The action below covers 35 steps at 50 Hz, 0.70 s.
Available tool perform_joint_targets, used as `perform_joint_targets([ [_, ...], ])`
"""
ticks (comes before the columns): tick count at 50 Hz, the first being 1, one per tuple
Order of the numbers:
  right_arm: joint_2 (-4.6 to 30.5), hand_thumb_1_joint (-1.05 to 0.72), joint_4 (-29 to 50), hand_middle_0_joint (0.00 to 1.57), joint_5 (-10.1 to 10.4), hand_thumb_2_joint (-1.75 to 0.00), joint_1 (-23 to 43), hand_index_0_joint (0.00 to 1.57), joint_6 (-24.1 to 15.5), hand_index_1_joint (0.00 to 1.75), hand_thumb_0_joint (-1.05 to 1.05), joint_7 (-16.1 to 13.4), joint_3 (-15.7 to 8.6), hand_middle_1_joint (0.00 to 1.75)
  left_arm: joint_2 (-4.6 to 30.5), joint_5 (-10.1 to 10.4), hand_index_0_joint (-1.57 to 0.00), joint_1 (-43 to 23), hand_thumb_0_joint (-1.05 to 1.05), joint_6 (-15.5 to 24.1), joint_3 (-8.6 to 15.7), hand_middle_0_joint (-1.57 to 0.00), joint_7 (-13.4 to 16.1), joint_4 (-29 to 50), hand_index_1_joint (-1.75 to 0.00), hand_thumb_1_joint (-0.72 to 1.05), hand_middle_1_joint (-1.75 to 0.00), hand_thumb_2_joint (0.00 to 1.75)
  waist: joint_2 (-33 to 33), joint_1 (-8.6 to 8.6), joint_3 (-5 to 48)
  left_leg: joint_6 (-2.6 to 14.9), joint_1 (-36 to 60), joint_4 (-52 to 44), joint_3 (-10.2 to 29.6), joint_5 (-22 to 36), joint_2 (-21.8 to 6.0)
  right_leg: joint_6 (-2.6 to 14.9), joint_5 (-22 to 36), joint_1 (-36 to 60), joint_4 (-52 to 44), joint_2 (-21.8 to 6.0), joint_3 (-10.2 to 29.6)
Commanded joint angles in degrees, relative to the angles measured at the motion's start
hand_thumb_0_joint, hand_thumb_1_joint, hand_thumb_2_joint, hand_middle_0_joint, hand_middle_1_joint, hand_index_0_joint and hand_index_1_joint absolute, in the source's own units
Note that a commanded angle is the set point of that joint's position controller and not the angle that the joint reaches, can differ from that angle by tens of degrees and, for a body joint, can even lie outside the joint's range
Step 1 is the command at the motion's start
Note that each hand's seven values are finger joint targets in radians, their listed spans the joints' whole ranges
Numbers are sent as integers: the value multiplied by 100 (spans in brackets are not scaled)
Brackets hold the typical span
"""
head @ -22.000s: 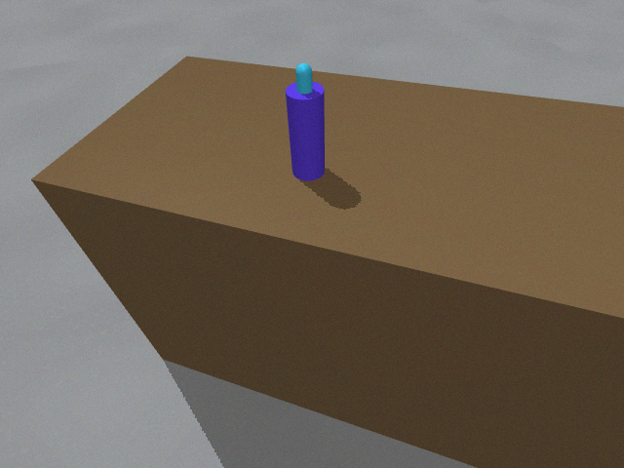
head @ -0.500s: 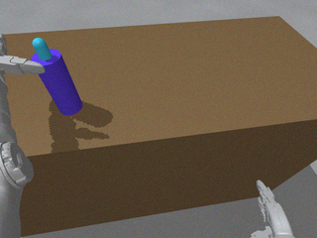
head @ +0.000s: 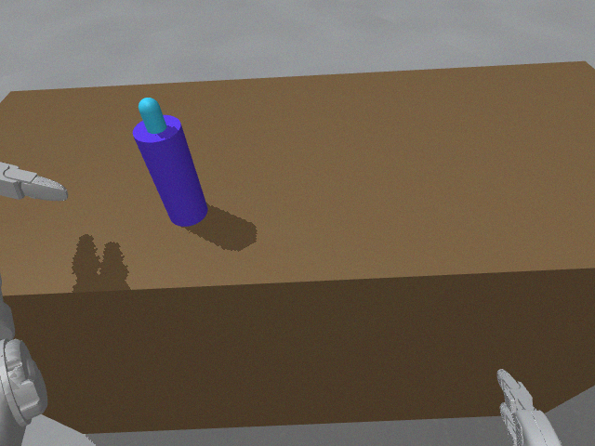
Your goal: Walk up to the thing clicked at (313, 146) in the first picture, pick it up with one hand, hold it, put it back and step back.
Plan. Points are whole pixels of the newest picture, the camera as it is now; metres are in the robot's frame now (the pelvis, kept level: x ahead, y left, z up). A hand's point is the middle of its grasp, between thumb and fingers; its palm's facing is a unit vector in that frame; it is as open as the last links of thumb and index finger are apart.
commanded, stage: sink last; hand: left
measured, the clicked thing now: (170, 163) +0.48 +0.19 +0.14
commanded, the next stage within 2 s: home in 0.86 s
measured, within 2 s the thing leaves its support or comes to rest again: neither
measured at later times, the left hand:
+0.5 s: hand out of the picture +0.18 +0.25 +0.22, palm faces +0.49 -0.77 -0.42, open 17.3 cm
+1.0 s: hand out of the picture +0.14 +0.25 +0.23, palm faces +0.52 -0.74 -0.43, open 17.5 cm
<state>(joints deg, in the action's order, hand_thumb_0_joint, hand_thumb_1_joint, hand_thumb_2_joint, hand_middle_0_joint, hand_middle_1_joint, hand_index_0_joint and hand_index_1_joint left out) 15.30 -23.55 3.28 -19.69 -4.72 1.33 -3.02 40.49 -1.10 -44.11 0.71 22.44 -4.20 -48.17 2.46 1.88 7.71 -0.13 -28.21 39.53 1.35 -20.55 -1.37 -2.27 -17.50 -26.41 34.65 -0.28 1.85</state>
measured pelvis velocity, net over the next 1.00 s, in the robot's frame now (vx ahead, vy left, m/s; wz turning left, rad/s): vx -0.03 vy -0.03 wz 0.04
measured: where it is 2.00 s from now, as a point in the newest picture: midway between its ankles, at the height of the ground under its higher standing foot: outside the picture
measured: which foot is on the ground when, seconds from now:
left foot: down 0.00-1.00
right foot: down 0.00-1.00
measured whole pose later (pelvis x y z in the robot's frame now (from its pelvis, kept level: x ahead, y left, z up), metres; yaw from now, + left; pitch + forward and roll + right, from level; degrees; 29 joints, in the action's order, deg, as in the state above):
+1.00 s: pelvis -0.03 -0.03 +0.01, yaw +2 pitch -4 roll +0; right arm 13.3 -24.5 2.2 -21.1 -9.4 -2.4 -9.7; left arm 22.8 4.2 20.6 20.8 27.1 1.3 18.9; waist 2.9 -3.6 -0.3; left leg -1.5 -13.3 32.8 2.8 -15.8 -0.2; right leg -1.1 -16.7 -13.6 34.1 -1.6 0.3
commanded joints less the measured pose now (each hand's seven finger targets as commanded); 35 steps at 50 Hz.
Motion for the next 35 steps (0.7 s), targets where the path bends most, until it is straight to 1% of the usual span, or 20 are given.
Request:
perform_joint_targets([
  [1,661,55,805,5,42,-6,56,5,-280,5,0,20,-433,5,1177,251,-5,-585,0,471,369,-5,97,3272,-4,-56,-3,3,924,-246,1773,-184,1792,-386,-116,3437,-72,349,1856,567,-158,177,-585],
  [2,737,55,686,5,50,-5,50,5,-247,5,0,12,-545,5,1125,293,-5,-161,0,462,425,-5,133,3681,-4,-55,-3,2,760,-241,1422,-151,1593,-466,-131,3097,-43,334,1768,632,-189,170,-580],
  [3,597,55,601,5,51,-5,-37,5,-209,5,0,51,-442,5,1048,331,-5,149,0,485,480,-5,151,4299,-4,-54,-3,2,685,-299,1320,-138,1501,-515,-128,2953,-35,331,1732,753,-171,166,-579],
  [4,650,56,756,5,49,-5,104,5,-178,5,0,40,-507,5,1157,368,-5,297,0,527,679,-5,195,4859,-3,-53,-3,1,673,-336,1443,-113,1515,-529,-157,2789,8,317,1745,892,-211,138,-548],
  [6,634,56,578,5,60,-5,109,5,-103,5,0,18,-612,5,988,446,-5,1169,0,540,864,-5,278,5404,-3,-52,-4,1,589,-431,1104,-121,1402,-621,-147,2619,-2,309,1592,954,-180,140,-548],
  [7,830,57,875,5,55,-5,227,5,-73,5,0,-24,-794,5,975,475,-5,1504,0,551,974,-5,331,5617,-3,-52,-3,0,382,-354,1058,-85,1357,-641,-204,2381,43,281,1580,1017,-244,124,-510],
  [11,729,56,745,6,11,-5,405,5,6,5,0,-170,-872,5,499,566,-6,2482,0,688,1035,-5,483,6787,-3,-50,-4,0,197,-421,822,-25,1329,-728,-270,1788,122,239,1313,1150,-297,65,-426],
  [13,478,57,761,6,2,-4,623,5,-30,5,0,-220,-653,5,90,605,-5,2956,0,781,859,-4,536,7238,-2,-49,-4,0,140,-428,496,8,1279,-761,-310,1547,160,207,1147,1101,-356,41,-398],
  [14,540,58,702,6,-15,-4,688,5,-51,5,0,-280,-752,5,90,600,-5,3197,0,832,928,-4,583,7458,-3,-49,-4,0,207,-476,541,9,1317,-771,-318,1527,178,216,1146,1129,-335,26,-374],
  [16,692,58,746,5,-31,-4,683,5,-105,5,0,-360,-885,5,-85,615,-5,3706,0,954,872,-4,625,7712,-3,-48,-4,0,85,-400,315,15,1352,-846,-294,1254,172,214,872,1039,-378,42,-400],
  [18,445,57,528,6,-43,-4,473,5,-134,5,0,-375,-738,5,-262,625,-5,4272,0,1086,864,-4,656,7997,-3,-49,-4,1,159,-482,71,5,1271,-894,-277,1139,179,230,740,976,-385,50,-428],
  [19,574,58,640,6,-37,-4,452,5,-155,5,0,-404,-885,5,-373,642,-5,4571,0,1143,832,-4,646,7973,-3,-48,-4,0,66,-408,-108,18,1239,-912,-298,974,196,214,608,907,-432,42,-426],
  [21,516,57,500,6,-35,-5,215,5,-193,5,0,-398,-914,5,-388,656,-5,5300,0,1228,953,-4,628,7931,-4,-49,-5,1,-60,-458,-282,30,1166,-953,-275,919,193,198,567,945,-448,41,-456],
  [24,328,57,545,6,-6,-4,118,5,-223,5,0,-343,-819,5,-641,686,-5,6009,0,1432,829,-4,553,8306,-4,-48,-5,1,9,-543,-442,32,1112,-966,-298,982,210,201,625,928,-436,19,-474],
  [25,416,56,638,6,13,-5,166,5,-231,5,0,-348,-926,5,-646,705,-5,6314,0,1466,853,-4,542,8217,-4,-49,-5,2,-40,-512,-496,43,1112,-985,-304,908,224,193,562,920,-480,2,-466],
  [26,312,55,683,6,-7,-5,189,5,-251,5,0,-335,-827,5,-607,714,-5,6322,0,1554,929,-4,535,8485,-4,-49,-5,1,-40,-584,-467,42,1080,-951,-287,948,223,184,569,975,-474,-4,-479],
  [27,504,55,777,6,-7,-5,254,5,-284,5,0,-348,-982,5,-748,707,-5,6400,0,1581,785,-4,515,8389,-4,-50,-5,2,-125,-493,-541,56,1116,-988,-314,816,236,176,488,876,-508,-8,-454],
  [28,387,54,861,6,-33,-5,251,5,-320,5,0,-353,-870,5,-625,698,-5,6111,0,1621,902,-5,527,8462,-4,-51,-5,2,-178,-432,-476,76,1162,-1007,-279,724,235,157,403,901,-559,-20,-438],
  [31,437,54,877,6,-53,-5,496,5,-442,5,0,-428,-886,5,-724,680,-5,6034,0,1755,754,-5,567,8448,-5,-52,-5,3,-192,-414,-796,96,1062,-1083,-328,118,286,144,-233,631,-736,-63,-347],
  [35,572,53,925,6,-130,-5,469,5,-611,5,0,-484,-992,5,-643,611,-6,6230,0,1946,862,-5,624,8440,-5,-52,-6,3,-164,-489,-476,96,1220,-1080,-307,285,302,149,-116,903,-725,-83,-354],
])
